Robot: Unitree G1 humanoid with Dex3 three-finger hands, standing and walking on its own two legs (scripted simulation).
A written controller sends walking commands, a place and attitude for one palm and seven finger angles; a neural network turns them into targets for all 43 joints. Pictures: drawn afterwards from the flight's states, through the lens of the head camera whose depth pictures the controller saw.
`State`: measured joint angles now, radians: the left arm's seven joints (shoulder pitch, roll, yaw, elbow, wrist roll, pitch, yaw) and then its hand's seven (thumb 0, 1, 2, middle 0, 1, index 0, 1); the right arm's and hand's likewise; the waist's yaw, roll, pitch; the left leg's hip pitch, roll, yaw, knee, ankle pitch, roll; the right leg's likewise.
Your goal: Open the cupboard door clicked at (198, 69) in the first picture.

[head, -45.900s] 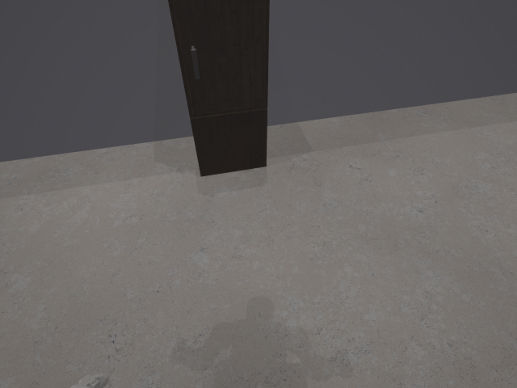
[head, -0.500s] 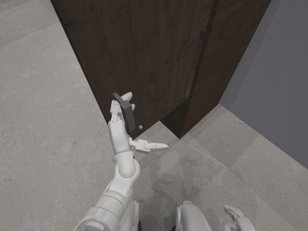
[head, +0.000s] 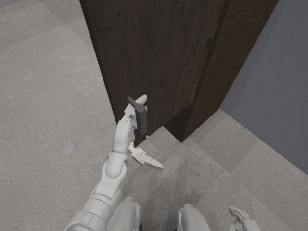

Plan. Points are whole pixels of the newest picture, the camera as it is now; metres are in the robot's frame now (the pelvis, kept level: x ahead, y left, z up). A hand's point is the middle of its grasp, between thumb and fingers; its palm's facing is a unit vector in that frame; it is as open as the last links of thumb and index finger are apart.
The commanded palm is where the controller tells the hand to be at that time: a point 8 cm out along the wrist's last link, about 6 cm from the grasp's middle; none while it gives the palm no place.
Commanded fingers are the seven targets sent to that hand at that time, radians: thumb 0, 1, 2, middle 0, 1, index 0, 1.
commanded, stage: slide the hand sideways off the handle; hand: left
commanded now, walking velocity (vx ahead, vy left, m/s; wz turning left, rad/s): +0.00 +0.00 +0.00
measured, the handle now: (136, 116) +0.41 +0.07 +0.03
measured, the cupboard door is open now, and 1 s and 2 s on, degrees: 90 91 91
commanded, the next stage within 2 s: draw the hand back to the body in 0.80 s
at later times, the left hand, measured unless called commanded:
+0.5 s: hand (137, 156) +0.30 +0.06 +0.02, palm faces -0.12 -0.99 +0.00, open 16.3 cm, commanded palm +0.27 +0.12 +0.02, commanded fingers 0.00 -0.50 0.30 -0.15 -0.30 -0.15 -0.30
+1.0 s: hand (122, 173) +0.25 +0.09 +0.03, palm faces -0.13 -0.99 -0.03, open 16.3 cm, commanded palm +0.23 +0.16 +0.04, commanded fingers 0.00 -0.50 0.30 -0.15 -0.30 -0.15 -0.30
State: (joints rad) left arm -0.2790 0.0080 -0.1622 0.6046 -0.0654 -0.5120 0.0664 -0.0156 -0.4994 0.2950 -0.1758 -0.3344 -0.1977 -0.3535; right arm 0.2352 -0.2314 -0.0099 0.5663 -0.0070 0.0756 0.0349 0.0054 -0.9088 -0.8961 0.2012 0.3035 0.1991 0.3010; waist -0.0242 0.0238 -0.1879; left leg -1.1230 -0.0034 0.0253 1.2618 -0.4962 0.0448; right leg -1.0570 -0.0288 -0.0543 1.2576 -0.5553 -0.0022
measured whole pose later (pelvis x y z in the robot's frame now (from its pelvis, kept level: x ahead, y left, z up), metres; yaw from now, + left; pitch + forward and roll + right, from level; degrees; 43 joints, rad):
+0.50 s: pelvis +0.02 -0.02 -0.01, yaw +0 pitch +21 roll +0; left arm 0.12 0.07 -0.15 0.21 -0.05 -0.50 -0.02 -0.02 -0.50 0.30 -0.15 -0.30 -0.15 -0.30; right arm 0.18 -0.20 -0.01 0.47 0.00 0.09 0.03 0.01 -0.91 -0.90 0.20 0.30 0.20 0.30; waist 0.01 0.01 -0.19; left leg -1.11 0.01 0.02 1.30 -0.56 0.01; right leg -1.05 -0.01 -0.06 1.31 -0.62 -0.03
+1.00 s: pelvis +0.01 -0.04 -0.02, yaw +0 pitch +20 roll -1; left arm 0.31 0.18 -0.03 0.00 -0.19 -0.44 -0.18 -0.02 -0.50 0.30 -0.15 -0.30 -0.15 -0.30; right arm 0.19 -0.23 -0.01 0.47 0.01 0.00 -0.04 0.01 -0.91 -0.90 0.20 0.30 0.20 0.30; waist 0.01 0.04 -0.19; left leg -1.16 0.03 -0.01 1.38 -0.57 -0.01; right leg -1.10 0.00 -0.09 1.38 -0.64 -0.06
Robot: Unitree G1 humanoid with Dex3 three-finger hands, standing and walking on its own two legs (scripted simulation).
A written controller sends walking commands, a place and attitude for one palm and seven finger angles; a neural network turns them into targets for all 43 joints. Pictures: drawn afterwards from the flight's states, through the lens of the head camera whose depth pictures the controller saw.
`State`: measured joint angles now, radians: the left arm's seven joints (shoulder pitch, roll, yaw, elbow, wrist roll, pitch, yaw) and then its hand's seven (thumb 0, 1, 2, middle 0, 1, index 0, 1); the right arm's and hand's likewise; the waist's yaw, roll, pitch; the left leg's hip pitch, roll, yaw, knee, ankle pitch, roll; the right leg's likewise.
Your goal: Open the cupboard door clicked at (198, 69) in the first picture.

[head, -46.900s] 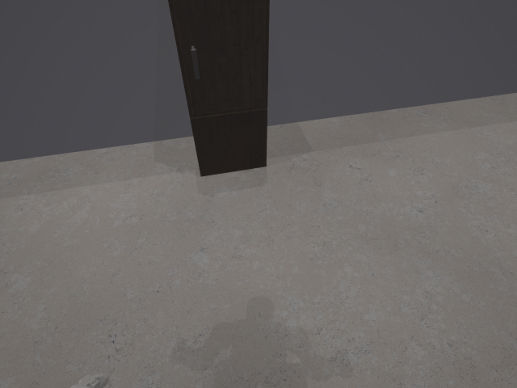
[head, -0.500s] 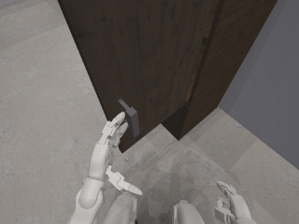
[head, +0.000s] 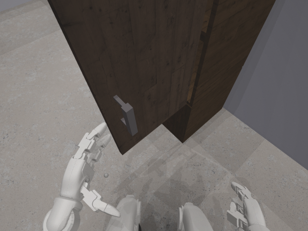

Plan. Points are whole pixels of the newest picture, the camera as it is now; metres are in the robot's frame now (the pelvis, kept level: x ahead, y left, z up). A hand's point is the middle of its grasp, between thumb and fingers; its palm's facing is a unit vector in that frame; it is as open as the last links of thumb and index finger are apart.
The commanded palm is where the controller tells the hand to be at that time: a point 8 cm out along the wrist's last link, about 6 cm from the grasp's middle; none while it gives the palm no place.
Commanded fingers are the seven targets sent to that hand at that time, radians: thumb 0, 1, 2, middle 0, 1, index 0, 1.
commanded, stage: draw the hand back to the body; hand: left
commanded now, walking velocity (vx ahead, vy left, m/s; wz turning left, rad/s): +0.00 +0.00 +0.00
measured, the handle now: (125, 116) +0.39 +0.10 +0.05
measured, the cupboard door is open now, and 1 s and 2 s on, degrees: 91 91 91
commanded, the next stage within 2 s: step back with the hand held close in 1.48 s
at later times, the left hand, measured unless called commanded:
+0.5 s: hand (38, 167) +0.22 +0.20 +0.16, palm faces +0.04 -0.98 -0.20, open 15.8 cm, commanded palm +0.20 +0.26 +0.18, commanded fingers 0.00 -0.12 0.47 -0.16 -0.30 -0.16 -0.30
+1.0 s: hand out of the picture +0.24 +0.28 +0.27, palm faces +0.39 -0.82 -0.41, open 10.3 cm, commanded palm +0.19 +0.33 +0.29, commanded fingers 0.00 0.76 0.84 -0.19 -0.30 -0.19 -0.30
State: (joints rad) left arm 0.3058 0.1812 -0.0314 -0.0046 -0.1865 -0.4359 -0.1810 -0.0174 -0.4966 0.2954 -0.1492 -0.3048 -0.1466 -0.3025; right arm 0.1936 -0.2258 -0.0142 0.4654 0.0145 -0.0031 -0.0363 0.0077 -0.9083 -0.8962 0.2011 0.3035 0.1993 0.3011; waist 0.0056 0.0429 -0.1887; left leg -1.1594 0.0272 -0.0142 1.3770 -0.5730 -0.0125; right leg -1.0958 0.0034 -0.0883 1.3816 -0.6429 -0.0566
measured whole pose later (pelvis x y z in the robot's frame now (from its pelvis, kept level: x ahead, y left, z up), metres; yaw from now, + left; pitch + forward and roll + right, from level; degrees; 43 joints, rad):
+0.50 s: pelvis +0.02 +0.03 +0.08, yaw +0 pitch +10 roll -2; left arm 0.54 0.29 0.08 -0.27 -0.15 -0.20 -0.06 -0.02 -0.39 0.34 -0.15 -0.31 -0.15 -0.30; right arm 0.28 -0.24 0.02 0.42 0.05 -0.02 -0.10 0.01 -0.91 -0.90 0.20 0.30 0.20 0.30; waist 0.01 0.05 -0.17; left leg -0.70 0.01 0.00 1.00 -0.47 0.02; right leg -0.62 0.00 -0.07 0.96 -0.50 -0.01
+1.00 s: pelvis +0.05 +0.04 +0.13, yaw +0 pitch -1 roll -1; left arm 0.51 0.35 0.24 -0.39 -0.06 -0.02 0.14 0.00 0.43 0.69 -0.19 -0.31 -0.19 -0.30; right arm 0.24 -0.23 0.06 0.56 0.02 -0.08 -0.09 0.01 -0.90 -0.90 0.20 0.30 0.20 0.30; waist 0.05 0.07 -0.06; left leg -0.24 -0.02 0.03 0.57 -0.32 0.04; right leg -0.18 -0.02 -0.04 0.53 -0.35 0.01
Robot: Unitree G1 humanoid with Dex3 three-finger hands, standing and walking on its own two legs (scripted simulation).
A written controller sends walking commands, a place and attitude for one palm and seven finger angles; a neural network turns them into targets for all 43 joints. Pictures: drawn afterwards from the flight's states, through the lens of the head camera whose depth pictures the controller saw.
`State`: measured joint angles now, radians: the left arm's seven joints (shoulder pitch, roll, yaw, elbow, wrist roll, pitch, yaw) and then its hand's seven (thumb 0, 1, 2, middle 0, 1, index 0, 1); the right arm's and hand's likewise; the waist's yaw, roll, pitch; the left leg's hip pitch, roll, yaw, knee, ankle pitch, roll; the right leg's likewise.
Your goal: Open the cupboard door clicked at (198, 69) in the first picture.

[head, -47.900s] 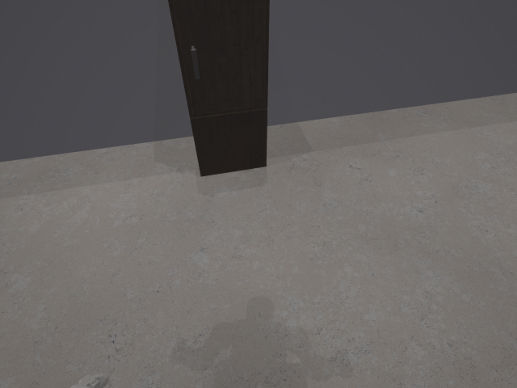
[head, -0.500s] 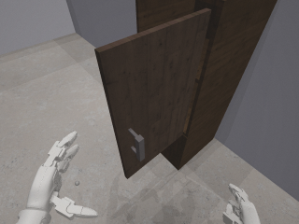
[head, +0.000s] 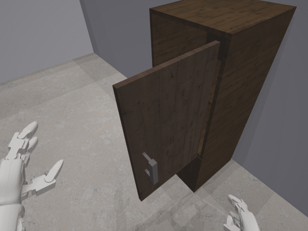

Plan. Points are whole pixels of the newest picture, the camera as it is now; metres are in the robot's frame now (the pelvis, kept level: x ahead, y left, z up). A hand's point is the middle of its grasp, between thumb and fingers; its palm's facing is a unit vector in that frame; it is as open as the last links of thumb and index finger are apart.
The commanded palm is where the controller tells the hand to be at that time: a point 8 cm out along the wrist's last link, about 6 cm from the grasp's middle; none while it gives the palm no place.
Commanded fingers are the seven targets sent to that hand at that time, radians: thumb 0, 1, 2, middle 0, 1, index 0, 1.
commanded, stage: draw the hand back to the body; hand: left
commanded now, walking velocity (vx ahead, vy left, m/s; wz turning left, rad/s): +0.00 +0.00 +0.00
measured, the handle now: (149, 168) +0.34 +0.06 -0.08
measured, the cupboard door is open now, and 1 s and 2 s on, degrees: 91 91 91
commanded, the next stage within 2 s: step back with the hand held close in 0.48 s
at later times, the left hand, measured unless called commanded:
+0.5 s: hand (42, 172) +0.18 +0.23 +0.17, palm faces +0.46 -0.79 -0.40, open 7.5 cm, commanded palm +0.13 +0.27 +0.18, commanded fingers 0.00 0.90 0.90 -0.20 -0.30 -0.20 -0.30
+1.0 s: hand (31, 182) +0.16 +0.24 +0.17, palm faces +0.36 -0.77 -0.53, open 7.4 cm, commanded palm +0.10 +0.28 +0.18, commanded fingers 0.00 0.90 0.90 -0.20 -0.30 -0.20 -0.30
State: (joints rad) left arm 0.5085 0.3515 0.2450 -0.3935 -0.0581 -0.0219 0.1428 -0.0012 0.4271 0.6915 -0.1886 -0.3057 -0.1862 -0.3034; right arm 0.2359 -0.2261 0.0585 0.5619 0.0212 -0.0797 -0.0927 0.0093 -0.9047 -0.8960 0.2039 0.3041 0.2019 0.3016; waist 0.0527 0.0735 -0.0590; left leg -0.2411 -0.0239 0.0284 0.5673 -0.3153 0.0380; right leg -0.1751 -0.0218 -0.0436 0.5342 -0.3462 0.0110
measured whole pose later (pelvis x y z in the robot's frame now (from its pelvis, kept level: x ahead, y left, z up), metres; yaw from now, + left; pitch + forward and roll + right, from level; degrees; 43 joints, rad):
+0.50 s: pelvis -0.01 -0.03 +0.01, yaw +0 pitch -4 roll +0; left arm 0.47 0.34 0.32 -0.37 -0.07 -0.07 0.13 0.01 0.89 0.89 -0.21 -0.31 -0.21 -0.30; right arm 0.20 -0.24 0.02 0.64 0.01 -0.11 -0.09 0.01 -0.91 -0.90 0.20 0.30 0.20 0.30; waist 0.06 0.08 0.00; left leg -0.12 0.01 0.01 0.44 -0.24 0.00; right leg -0.06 0.01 -0.06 0.41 -0.28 -0.03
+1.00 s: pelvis -0.04 -0.01 +0.01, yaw +0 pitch +0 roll -1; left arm 0.58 0.43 0.39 -0.48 -0.06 -0.14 0.14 0.01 0.89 0.89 -0.21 -0.31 -0.21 -0.30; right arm 0.16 -0.24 -0.02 0.57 0.02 0.02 -0.10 0.01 -0.91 -0.90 0.20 0.30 0.20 0.30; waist 0.00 0.05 0.03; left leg -0.28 0.00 0.02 0.47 -0.19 0.02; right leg -0.22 0.00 -0.05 0.45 -0.23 -0.01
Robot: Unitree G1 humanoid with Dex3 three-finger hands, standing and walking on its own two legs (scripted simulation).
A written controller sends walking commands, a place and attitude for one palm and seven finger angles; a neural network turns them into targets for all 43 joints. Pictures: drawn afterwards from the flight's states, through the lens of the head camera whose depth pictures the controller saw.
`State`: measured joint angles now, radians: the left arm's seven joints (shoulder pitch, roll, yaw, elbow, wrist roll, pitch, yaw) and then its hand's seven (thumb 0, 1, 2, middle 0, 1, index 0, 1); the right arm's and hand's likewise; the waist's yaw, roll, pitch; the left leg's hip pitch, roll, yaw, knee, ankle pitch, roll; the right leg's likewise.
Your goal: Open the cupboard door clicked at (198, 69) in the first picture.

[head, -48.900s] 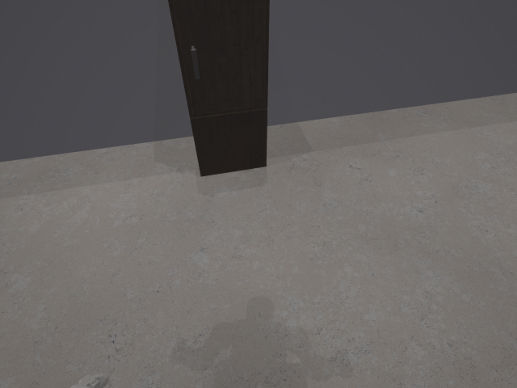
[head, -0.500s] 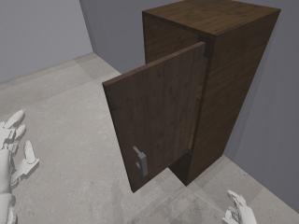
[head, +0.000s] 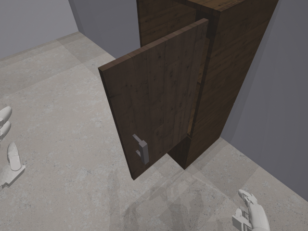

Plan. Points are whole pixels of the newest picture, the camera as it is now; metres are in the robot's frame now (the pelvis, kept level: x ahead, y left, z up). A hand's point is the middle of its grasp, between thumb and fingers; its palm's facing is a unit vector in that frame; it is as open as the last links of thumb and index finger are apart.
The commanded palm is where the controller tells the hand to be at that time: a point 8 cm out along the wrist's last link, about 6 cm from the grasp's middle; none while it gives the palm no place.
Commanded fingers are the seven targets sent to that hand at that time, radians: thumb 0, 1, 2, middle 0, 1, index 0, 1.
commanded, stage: step back with the hand held close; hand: left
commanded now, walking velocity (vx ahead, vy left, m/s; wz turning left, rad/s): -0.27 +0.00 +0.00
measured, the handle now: (140, 149) +0.39 +0.08 -0.09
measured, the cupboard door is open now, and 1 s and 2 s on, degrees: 91 91 91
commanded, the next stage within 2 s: stop stepping back and stand still in 0.78 s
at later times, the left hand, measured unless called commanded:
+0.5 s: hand out of the picture +0.09 +0.29 +0.16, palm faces +0.50 -0.68 -0.54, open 7.4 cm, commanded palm +0.03 +0.32 +0.18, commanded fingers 0.00 0.90 0.90 -0.20 -0.30 -0.20 -0.30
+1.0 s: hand out of the picture +0.03 +0.24 +0.17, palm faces +0.37 -0.78 -0.50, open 7.4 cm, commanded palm -0.05 +0.29 +0.18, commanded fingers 0.00 0.90 0.90 -0.20 -0.30 -0.20 -0.30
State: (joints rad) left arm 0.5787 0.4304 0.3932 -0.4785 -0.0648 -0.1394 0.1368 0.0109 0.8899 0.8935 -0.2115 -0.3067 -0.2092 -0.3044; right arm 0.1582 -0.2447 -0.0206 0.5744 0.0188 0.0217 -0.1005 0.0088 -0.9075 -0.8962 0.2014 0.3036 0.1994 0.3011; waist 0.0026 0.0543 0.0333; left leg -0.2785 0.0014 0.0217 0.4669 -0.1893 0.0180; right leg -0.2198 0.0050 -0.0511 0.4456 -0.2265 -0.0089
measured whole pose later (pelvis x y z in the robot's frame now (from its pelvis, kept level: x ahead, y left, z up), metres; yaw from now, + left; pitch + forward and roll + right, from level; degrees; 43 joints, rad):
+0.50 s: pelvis -0.08 +0.01 -0.02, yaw +6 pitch -1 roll -2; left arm 0.57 0.43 0.45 -0.52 -0.02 -0.22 0.15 0.01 0.89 0.89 -0.21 -0.31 -0.21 -0.30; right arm 0.20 -0.23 -0.01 0.59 0.00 -0.06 -0.07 0.01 -0.90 -0.90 0.20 0.30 0.20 0.30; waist 0.01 0.04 0.06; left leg -0.48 0.00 0.00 0.64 -0.27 0.03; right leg -0.35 0.05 0.00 0.57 -0.21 -0.01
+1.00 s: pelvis -0.19 -0.02 +0.00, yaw +1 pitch +5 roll -2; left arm 0.56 0.48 0.44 -0.61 -0.07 -0.17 0.16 0.01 0.89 0.89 -0.21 -0.31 -0.20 -0.30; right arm 0.13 -0.14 0.02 0.60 -0.02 -0.12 -0.04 0.01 -0.90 -0.90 0.21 0.30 0.20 0.30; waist 0.00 -0.01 0.01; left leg -0.46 0.08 0.07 0.37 0.00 0.00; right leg -0.19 0.04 -0.03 0.62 -0.48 0.01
